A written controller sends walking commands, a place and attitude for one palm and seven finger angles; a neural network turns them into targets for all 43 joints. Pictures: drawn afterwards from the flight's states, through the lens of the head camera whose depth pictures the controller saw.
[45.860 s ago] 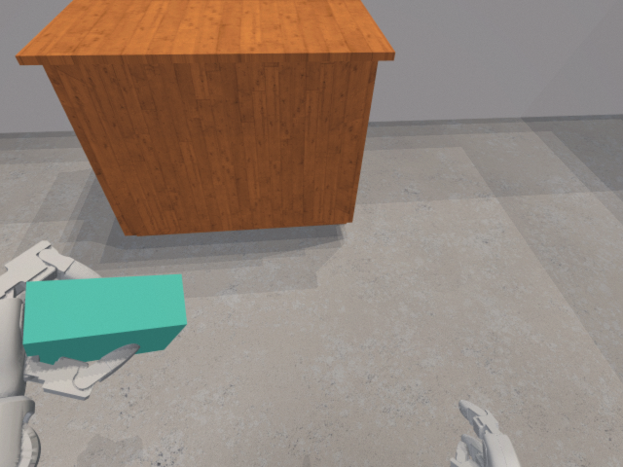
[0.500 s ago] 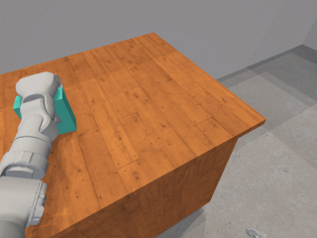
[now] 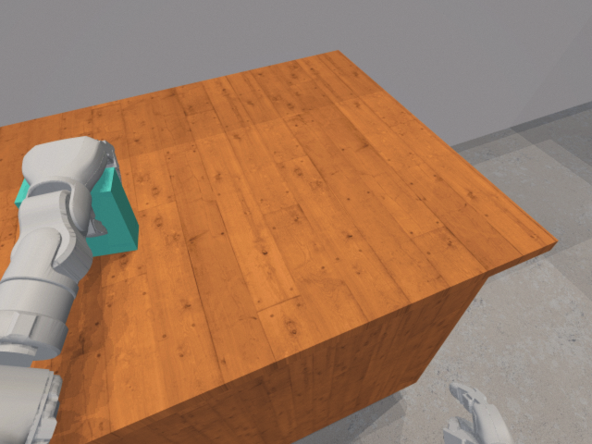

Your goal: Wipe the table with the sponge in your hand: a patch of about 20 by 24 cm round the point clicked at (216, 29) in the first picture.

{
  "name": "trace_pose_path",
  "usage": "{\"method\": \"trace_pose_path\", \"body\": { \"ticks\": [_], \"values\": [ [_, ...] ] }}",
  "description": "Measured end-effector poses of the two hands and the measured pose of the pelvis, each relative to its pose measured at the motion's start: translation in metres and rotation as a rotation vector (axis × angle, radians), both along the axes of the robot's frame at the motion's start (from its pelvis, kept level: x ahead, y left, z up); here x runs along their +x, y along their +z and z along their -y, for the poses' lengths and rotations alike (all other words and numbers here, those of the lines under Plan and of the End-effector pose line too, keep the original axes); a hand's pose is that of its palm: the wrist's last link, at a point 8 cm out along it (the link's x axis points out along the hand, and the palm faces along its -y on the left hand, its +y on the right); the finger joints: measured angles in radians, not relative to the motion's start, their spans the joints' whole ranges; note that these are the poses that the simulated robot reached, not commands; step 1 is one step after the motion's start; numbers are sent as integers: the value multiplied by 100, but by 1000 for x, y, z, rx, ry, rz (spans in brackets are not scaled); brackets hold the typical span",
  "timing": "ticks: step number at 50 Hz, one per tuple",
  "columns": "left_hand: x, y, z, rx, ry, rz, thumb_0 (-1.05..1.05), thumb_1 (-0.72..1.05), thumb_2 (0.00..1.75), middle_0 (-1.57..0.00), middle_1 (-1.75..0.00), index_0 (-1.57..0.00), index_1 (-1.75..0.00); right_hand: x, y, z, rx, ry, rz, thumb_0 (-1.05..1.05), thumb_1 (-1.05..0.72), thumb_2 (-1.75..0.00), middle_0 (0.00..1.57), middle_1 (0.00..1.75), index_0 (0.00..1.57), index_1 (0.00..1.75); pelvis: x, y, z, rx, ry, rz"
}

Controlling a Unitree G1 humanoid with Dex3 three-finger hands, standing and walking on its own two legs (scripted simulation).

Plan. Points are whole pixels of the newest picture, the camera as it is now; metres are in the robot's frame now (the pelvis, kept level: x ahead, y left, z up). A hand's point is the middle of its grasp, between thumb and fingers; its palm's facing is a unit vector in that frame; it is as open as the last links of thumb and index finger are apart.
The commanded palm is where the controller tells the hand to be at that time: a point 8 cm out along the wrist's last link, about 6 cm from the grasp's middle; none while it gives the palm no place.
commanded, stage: wipe back along the first lane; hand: left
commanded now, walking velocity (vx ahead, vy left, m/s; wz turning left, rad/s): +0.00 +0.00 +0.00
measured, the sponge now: (90, 225) +0.36 +0.35 +0.09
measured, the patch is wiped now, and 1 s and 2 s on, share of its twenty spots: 1.00 1.00 1.00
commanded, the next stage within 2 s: lift the sponge slowly off the table in 1.52 s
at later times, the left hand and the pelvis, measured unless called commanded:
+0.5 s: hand (98, 218) +0.34 +0.30 +0.14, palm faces +0.05 -0.03 -1.00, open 9.4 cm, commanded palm +0.30 +0.29 +0.18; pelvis -0.01 +0.00 +0.00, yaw -1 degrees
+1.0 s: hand (102, 247) +0.30 +0.27 +0.14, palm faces +0.12 -0.05 -0.99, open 9.3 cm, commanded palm +0.25 +0.26 +0.17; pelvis +0.00 -0.02 +0.00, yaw -2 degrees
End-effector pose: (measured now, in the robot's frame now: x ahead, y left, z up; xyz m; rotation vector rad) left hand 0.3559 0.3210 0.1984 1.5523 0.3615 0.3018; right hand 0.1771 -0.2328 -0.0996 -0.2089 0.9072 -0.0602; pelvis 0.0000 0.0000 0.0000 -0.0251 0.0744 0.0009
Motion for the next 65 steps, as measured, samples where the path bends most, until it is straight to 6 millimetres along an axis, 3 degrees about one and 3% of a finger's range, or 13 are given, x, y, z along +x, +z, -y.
{"method": "trace_pose_path", "body": {
  "ticks": [16, 28, 38, 65],
  "values": [
    [-31, -4, 24, -36, -1, 90, -1, -47, 109, -75, -143, -81, -142, 3, -1, -24, 60, 52, 19, 1, -90, -90, 20, 30, 20, 30, -7, 1, -6, 4, -5, 26],
    [-42, -6, 31, -32, 30, 94, -1, -45, 109, -74, -145, -79, -144, 13, 13, -10, 46, 45, 92, 1, -90, -90, 20, 30, 20, 30, -9, 0, 4, 8, -16, 44],
    [-62, -7, 44, -34, 22, 120, 0, -44, 109, -72, -146, -78, -145, 20, 11, 1, 59, 39, 106, 1, -91, -90, 20, 30, 19, 30, -4, -1, 12, 10, -25, 51],
    [-120, -8, 70, -89, 24, 213, 2, -42, 108, -70, -148, -76, -147, 42, 25, -5, 101, 70, 213, 2, -91, -90, 20, 30, 19, 30, -8, -6, 19, 15, -44, 66]
  ]
}}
